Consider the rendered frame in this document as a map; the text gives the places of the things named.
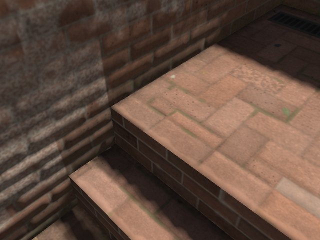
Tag stairs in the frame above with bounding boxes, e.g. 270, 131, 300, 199
32, 107, 291, 240

